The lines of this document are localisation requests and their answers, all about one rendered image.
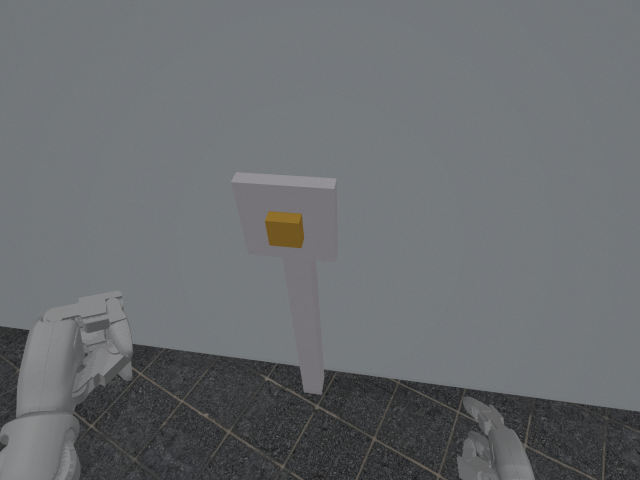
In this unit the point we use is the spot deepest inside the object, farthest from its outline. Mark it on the left robot forearm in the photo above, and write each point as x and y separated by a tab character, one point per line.
40	446

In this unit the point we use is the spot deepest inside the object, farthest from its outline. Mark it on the robot left hand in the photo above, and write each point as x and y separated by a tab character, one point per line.
55	349

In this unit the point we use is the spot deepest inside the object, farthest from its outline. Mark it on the button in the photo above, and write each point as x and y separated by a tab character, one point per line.
284	229

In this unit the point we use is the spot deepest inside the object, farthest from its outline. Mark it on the robot right hand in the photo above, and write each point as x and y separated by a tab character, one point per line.
504	457

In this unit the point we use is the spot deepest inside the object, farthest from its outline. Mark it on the panel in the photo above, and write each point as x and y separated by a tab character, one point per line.
316	199

